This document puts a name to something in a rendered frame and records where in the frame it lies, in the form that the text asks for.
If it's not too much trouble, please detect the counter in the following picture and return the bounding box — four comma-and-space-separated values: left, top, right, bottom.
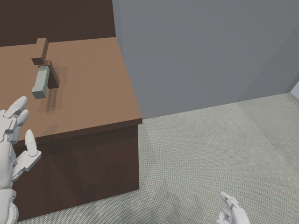
0, 0, 142, 222

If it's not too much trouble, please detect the robot left forearm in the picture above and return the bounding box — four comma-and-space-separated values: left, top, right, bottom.
0, 189, 19, 224

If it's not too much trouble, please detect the robot right hand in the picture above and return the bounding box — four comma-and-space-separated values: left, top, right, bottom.
216, 192, 251, 224

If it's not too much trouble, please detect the tap lever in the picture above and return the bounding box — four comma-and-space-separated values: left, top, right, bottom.
32, 66, 50, 99

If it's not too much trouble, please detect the robot left hand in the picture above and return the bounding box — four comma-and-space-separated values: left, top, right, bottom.
0, 96, 42, 189

